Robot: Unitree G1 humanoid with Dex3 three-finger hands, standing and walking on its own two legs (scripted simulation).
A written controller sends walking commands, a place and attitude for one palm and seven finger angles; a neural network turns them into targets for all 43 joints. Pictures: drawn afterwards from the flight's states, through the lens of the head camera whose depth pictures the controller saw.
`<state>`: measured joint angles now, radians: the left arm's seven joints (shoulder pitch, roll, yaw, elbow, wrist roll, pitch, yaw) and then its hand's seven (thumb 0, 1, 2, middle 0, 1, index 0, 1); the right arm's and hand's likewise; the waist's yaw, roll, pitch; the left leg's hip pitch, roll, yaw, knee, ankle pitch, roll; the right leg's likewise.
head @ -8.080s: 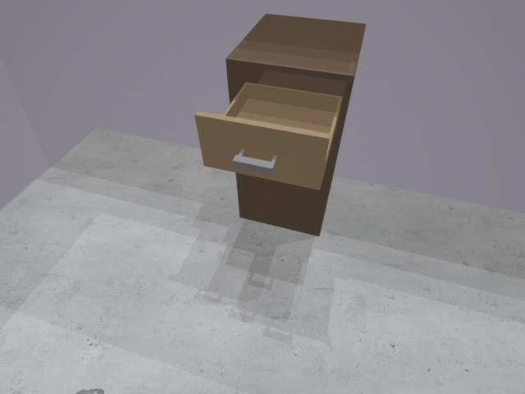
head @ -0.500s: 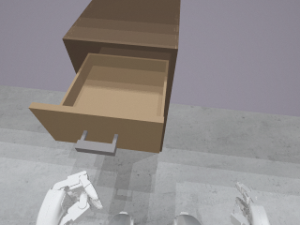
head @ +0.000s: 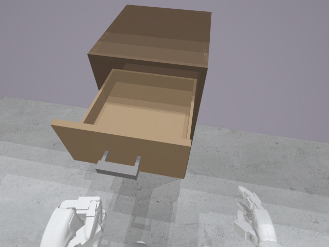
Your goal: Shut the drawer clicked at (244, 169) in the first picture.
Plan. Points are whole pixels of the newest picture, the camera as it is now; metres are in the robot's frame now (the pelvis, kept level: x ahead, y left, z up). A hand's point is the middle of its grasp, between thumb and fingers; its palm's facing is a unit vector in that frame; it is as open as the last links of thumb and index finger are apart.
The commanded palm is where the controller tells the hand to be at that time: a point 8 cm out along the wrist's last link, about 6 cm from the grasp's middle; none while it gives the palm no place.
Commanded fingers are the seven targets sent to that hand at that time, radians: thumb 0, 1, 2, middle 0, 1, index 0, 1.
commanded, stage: raise the hand and make a fist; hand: left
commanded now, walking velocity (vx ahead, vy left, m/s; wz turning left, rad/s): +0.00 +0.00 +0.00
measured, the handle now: (120, 163) +0.33 +0.15 -0.01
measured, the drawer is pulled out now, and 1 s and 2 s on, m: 0.29 0.29 0.29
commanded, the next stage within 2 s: bring the fist close to the handle in 0.36 s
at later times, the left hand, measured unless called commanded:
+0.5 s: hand (101, 231) +0.15 +0.13 +0.08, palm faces -0.07 -1.00 -0.03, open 3.3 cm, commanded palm +0.11 +0.19 +0.09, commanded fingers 0.00 0.90 0.90 -1.40 -1.60 -1.40 -1.60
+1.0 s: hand (112, 221) +0.17 +0.13 +0.04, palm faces -0.10 -0.99 -0.01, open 3.3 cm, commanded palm +0.15 +0.18 +0.04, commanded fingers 0.00 0.90 0.90 -1.40 -1.60 -1.40 -1.60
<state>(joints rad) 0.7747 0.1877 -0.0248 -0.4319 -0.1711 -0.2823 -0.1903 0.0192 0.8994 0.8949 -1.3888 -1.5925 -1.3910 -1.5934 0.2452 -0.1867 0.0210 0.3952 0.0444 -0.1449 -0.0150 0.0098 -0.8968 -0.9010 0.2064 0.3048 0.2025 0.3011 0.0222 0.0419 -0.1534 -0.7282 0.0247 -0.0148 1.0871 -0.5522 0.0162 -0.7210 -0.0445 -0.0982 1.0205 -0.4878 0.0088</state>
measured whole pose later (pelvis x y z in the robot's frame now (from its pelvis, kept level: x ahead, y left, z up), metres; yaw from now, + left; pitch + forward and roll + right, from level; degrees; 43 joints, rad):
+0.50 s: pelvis +0.00 +0.00 +0.00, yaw +0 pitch +11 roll -2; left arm 0.79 0.19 -0.03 -0.43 -0.17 -0.31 -0.17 0.02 0.90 0.89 -1.40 -1.60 -1.40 -1.60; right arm 0.26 -0.20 0.00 0.41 0.05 -0.16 -0.02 0.01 -0.90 -0.90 0.20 0.30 0.20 0.30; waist 0.01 0.04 -0.15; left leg -0.74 0.03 -0.01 1.09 -0.55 0.01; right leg -0.74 -0.04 -0.09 1.03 -0.49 0.01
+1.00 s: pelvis -0.01 +0.00 -0.02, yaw -1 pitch +15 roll -2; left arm 0.62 0.18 -0.02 -0.25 -0.16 -0.36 -0.17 0.02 0.90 0.89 -1.40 -1.60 -1.40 -1.60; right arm 0.24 -0.21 0.00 0.43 0.03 -0.14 -0.02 0.01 -0.90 -0.90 0.20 0.30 0.20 0.30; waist -0.02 0.03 -0.17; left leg -0.88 0.03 -0.01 1.20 -0.58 0.01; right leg -0.88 -0.04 -0.09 1.14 -0.52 0.00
